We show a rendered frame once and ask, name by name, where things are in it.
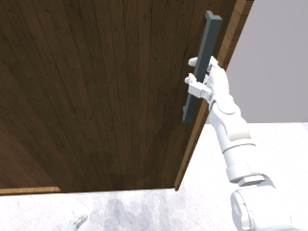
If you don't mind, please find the robot right hand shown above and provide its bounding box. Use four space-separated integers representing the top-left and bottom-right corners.
185 56 230 104

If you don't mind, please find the robot right upper arm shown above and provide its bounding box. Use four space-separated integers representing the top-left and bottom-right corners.
230 185 308 231

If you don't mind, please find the robot left hand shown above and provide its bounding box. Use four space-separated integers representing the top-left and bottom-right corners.
61 213 89 231

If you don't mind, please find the handle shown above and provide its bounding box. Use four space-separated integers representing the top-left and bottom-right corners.
182 11 222 123

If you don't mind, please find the wardrobe door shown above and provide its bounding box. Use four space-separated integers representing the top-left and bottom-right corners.
0 118 57 190
0 0 237 193

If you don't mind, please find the right robot forearm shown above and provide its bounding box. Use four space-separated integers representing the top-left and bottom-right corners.
209 93 292 223

